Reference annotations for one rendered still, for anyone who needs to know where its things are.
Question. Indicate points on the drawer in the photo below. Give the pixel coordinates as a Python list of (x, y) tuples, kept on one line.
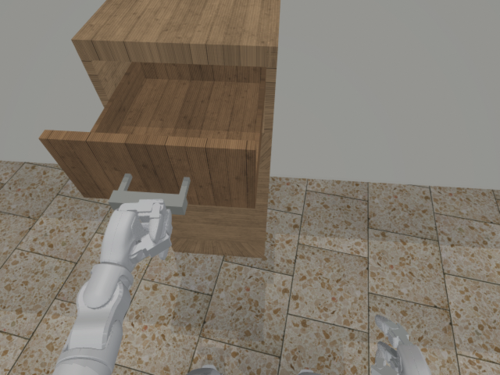
[(167, 121)]

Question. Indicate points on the left robot forearm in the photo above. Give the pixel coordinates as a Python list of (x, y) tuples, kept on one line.
[(94, 340)]

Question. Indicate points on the left robot hand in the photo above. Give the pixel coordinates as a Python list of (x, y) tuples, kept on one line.
[(125, 229)]

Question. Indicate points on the cabinet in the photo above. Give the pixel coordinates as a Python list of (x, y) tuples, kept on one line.
[(203, 32)]

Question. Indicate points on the handle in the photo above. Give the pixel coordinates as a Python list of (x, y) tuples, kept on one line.
[(177, 203)]

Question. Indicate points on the right robot hand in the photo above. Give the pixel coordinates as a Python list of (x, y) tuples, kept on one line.
[(407, 360)]

